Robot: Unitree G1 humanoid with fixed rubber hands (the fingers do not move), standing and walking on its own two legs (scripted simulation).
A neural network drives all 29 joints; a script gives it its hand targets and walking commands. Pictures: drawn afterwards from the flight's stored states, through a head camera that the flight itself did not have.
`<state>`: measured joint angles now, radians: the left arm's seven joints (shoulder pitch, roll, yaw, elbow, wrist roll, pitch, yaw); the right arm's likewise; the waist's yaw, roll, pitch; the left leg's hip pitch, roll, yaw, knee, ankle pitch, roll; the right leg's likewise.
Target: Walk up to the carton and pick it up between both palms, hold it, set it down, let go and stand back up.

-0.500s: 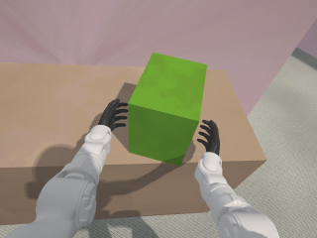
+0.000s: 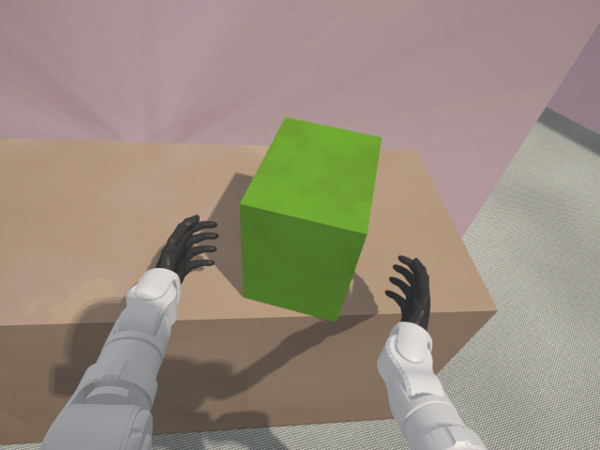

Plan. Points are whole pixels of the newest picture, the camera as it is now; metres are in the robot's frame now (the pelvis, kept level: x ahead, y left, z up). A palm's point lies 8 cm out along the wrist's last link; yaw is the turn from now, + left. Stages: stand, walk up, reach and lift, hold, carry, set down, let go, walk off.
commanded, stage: set down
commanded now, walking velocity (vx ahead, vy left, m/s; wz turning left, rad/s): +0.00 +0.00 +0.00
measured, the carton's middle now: (310, 219) +0.48 -0.05 +0.02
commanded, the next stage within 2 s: none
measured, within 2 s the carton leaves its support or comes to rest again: neither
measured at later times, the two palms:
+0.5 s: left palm (129, 323) +0.29 +0.21 +0.02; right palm (441, 364) +0.21 -0.19 +0.03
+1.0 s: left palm (104, 384) +0.22 +0.22 +0.02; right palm (451, 399) +0.17 -0.19 +0.02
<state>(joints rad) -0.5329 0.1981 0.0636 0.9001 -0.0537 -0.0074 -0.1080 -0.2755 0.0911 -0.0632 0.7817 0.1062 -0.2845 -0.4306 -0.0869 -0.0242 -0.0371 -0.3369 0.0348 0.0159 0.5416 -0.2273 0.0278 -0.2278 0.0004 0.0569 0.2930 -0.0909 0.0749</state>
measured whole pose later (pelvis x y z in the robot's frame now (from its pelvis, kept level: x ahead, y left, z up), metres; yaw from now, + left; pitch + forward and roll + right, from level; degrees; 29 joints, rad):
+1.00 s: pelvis +0.03 -0.02 +0.01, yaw +0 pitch -2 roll -2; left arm 0.32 0.34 0.06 0.03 -0.17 0.06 -0.18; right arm 0.52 0.08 0.10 -0.08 0.13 -0.11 -0.35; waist -0.01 0.01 0.06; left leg -0.18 0.03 0.02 0.46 -0.24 0.01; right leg -0.11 0.00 0.06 0.29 -0.14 0.05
